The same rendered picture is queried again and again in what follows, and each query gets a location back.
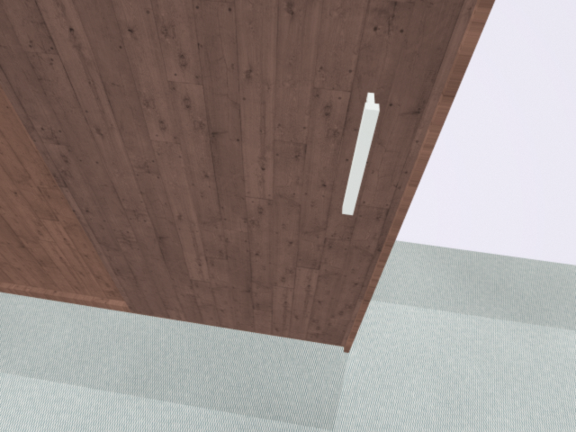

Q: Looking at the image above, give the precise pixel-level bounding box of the handle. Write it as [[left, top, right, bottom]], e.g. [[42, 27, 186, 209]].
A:
[[342, 93, 380, 215]]

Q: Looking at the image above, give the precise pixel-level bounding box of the wardrobe door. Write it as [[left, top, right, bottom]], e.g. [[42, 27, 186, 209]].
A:
[[0, 85, 125, 302], [0, 0, 477, 346]]

